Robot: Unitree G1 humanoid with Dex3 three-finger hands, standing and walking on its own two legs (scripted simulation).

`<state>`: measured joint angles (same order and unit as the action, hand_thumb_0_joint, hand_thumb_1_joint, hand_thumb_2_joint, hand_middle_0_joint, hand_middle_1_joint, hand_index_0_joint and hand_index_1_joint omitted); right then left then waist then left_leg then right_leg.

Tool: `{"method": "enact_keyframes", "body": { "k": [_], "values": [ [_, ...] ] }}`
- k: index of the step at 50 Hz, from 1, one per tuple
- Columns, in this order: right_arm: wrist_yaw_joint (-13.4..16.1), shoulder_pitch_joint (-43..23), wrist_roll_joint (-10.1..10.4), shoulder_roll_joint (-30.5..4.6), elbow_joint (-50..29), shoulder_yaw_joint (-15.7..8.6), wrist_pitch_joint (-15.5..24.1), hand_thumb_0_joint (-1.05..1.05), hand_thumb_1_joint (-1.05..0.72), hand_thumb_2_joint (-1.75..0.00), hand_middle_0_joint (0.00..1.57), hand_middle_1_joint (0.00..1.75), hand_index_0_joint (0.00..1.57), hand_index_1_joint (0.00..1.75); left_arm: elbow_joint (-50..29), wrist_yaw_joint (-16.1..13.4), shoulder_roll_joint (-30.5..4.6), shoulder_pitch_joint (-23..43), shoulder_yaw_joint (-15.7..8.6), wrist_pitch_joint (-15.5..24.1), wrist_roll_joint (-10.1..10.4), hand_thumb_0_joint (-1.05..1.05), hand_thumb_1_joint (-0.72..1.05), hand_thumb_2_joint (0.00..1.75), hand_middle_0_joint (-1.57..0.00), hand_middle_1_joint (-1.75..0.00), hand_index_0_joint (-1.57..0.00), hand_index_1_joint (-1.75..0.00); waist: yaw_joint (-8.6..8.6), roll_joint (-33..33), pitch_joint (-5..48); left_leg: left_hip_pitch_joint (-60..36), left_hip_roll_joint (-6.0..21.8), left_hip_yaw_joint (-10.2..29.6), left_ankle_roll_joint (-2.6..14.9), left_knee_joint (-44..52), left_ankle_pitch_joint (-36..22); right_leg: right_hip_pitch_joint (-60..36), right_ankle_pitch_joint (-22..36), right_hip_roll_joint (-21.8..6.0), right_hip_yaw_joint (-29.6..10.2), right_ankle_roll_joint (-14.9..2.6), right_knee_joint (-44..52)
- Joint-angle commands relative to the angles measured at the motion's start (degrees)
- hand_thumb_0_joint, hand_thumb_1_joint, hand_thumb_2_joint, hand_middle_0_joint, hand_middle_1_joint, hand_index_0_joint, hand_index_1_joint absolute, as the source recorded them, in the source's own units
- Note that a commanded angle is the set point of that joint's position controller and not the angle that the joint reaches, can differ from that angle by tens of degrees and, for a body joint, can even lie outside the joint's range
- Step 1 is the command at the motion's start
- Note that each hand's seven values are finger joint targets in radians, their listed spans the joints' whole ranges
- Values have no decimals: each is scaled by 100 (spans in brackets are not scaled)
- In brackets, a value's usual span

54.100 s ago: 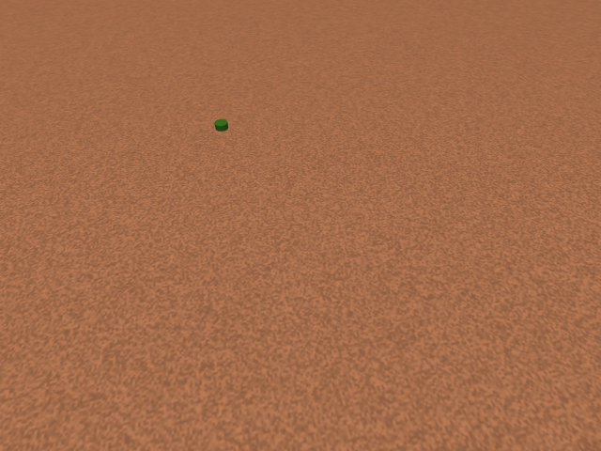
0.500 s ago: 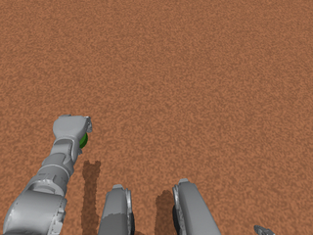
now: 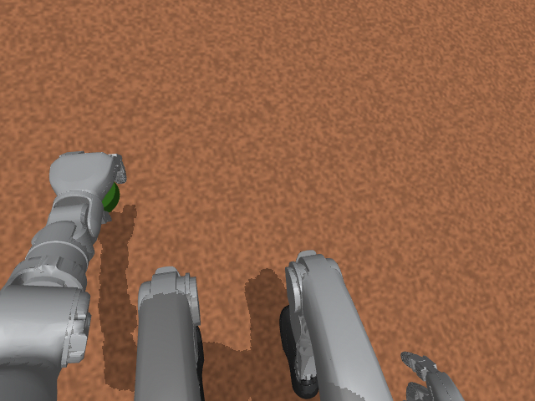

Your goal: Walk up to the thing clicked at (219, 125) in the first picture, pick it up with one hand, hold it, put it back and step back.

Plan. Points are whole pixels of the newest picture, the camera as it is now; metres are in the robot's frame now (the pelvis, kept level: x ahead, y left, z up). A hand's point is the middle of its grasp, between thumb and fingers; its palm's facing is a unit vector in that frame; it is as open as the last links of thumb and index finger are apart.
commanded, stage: crouch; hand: left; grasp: from above
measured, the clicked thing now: (93, 193) +0.46 +0.26 -0.19
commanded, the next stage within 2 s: lower in 0.84 s
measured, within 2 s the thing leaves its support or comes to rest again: neither
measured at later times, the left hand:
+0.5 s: hand (114, 202) +0.45 +0.24 -0.24, palm faces -0.47 -0.05 -0.88, open 8.6 cm
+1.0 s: hand (119, 200) +0.47 +0.24 -0.28, palm faces -0.46 -0.05 -0.89, open 8.7 cm
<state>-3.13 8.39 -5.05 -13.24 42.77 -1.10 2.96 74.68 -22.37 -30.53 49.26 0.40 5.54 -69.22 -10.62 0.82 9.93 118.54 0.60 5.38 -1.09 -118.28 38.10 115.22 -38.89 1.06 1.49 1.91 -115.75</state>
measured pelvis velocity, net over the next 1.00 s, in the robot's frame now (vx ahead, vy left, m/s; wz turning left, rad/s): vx -0.01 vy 0.00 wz -0.06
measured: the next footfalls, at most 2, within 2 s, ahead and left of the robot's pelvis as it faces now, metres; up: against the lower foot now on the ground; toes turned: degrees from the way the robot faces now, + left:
none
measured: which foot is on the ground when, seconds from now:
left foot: down 0.00-1.00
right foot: down 0.00-1.00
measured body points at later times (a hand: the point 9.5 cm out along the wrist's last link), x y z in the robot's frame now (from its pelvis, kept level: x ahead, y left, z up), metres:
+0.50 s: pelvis -0.01 +0.00 -0.07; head +0.22 +0.05 +0.31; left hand +0.47 +0.24 -0.19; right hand +0.03 -0.27 -0.19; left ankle +0.08 +0.13 -0.40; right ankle +0.08 -0.13 -0.40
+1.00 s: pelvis -0.01 +0.00 -0.11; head +0.24 +0.05 +0.27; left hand +0.49 +0.24 -0.23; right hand +0.02 -0.27 -0.21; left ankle +0.08 +0.13 -0.40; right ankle +0.08 -0.13 -0.40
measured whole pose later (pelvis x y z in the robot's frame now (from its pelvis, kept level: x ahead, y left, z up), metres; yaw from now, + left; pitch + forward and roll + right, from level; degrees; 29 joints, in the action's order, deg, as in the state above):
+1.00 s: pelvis -0.01 +0.00 -0.11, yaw -3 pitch +34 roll -7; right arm -7.1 8.9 -8.5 -14.7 43.1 5.0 3.4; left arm 87.3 -24.6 -39.4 57.3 -2.9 8.0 -70.6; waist -15.0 -1.1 3.1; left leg 133.1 0.4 9.1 -2.2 -138.4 39.8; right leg 129.4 -39.5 2.8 3.7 2.3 -134.1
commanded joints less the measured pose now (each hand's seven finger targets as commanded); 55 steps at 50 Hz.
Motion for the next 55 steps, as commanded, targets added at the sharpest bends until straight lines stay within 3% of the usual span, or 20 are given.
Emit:
{"method": "enact_keyframes", "body": {
  "k": [1,3,7,8,12,13,16,22,23,29,33,38,40,47,51,55],
  "values": [
    [-24,1166,-70,-1190,-70,-439,87,0,-91,-90,20,30,20,30,-753,-308,-1131,2084,-156,-103,67,0,60,81,-92,-84,-96,-80,-58,1390,4088,-3262,-51,-417,203,998,-1577,-1772,1716,112,397,-402,1079],
    [-43,1170,-74,-1221,-59,-447,58,0,-91,-90,20,30,20,30,-812,-282,-1224,2233,-177,-95,70,0,59,82,-92,-83,-95,-80,-77,1376,4072,-3082,-44,-406,198,913,-1491,-1701,1664,126,416,-410,959],
    [-102,1137,-119,-1203,-54,-403,31,0,-90,-90,20,30,20,30,-398,-200,-1060,2141,-91,-90,135,0,62,79,-93,-83,-97,-79,-208,1079,3697,-2649,-27,-405,234,643,-1388,-1620,1648,163,427,-379,810],
    [-106,1095,-111,-1244,-63,-392,20,0,-91,-90,20,30,20,30,-583,-203,-1356,2446,-184,-52,135,0,61,77,-92,-83,-97,-78,-170,1135,3754,-2453,-40,-456,268,541,-1293,-1627,1614,180,388,-370,790],
    [-139,1045,-138,-1234,-58,-316,1,0,-91,-90,20,30,20,30,-297,-220,-1541,2351,-287,17,37,0,61,76,-92,-82,-97,-77,-69,1156,3741,-2169,-53,-487,256,349,-1174,-1534,1443,210,406,-388,555],
    [-162,1059,-149,-1242,-80,-312,5,0,-91,-90,20,30,20,30,-12,-212,-1435,2211,-242,17,9,0,62,76,-92,-84,-97,-79,-162,1121,3544,-2139,-47,-454,247,346,-1100,-1372,1348,211,446,-399,493],
    [-179,1050,-161,-1316,-78,-272,5,0,-90,-90,20,30,20,30,-169,-248,-1585,2560,-312,95,-30,0,60,74,-91,-81,-96,-76,-167,1300,3647,-2120,-46,-415,232,252,-1093,-1154,1325,204,512,-423,295],
    [-231,1091,-211,-1397,-54,-192,30,0,-90,-90,20,30,20,30,134,-295,-1688,2640,-352,173,-75,0,58,76,-89,-82,-94,-77,-255,1411,3398,-1962,-56,-379,212,74,-849,-789,1087,195,597,-437,30],
    [-231,1081,-228,-1384,-28,-161,30,0,-90,-90,20,30,20,30,178,-295,-1617,2766,-262,196,-62,0,57,76,-88,-82,-93,-78,-313,1391,3451,-1896,-51,-382,218,1,-793,-798,1047,236,618,-434,12],
    [-230,1088,-308,-1461,-7,-15,92,0,-90,-90,20,30,20,30,429,-401,-1951,2894,-332,277,-84,0,52,72,-84,-82,-89,-77,-402,1264,3130,-1408,-73,-425,259,-270,-421,-681,690,247,615,-401,-25],
    [-246,1092,-329,-1480,10,50,103,0,-90,-90,20,30,20,30,375,-436,-2118,2889,-401,310,-96,0,53,72,-84,-82,-89,-77,-346,1354,3291,-1372,-78,-410,248,-369,-516,-722,782,270,648,-406,-171],
    [-272,1164,-358,-1526,5,117,115,0,-90,-90,20,30,20,30,520,-481,-2056,2808,-388,283,-155,0,56,75,-87,-81,-91,-77,-470,1427,3183,-1344,-72,-362,244,-481,-647,-612,975,262,736,-394,-303],
    [-277,1134,-344,-1572,2,123,111,0,-90,-90,20,30,20,30,485,-488,-2181,2854,-411,280,-133,0,55,77,-88,-80,-91,-76,-411,1447,3148,-1290,-57,-353,250,-498,-602,-556,952,270,744,-393,-317],
    [-328,1163,-337,-1564,19,147,91,0,-90,-90,20,30,20,30,405,-468,-2051,2633,-379,229,-105,0,60,79,-92,-81,-95,-78,-375,1675,3303,-1504,-42,-319,206,-583,-1031,-654,1383,283,799,-397,-517],
    [-371,1166,-374,-1571,15,218,97,0,-91,-90,20,30,20,30,927,-449,-1933,2607,-271,231,-52,0,55,78,-90,-81,-93,-78,-585,1209,2839,-1046,-25,-304,284,-782,-914,-681,1393,315,778,-338,-451],
    [-378,1188,-428,-1630,15,298,130,0,-91,-90,20,30,20,30,864,-488,-2293,2721,-433,387,-94,0,54,77,-88,-82,-92,-79,-560,1244,2893,-909,-29,-288,289,-893,-897,-831,1341,307,790,-313,-516]
  ]
}}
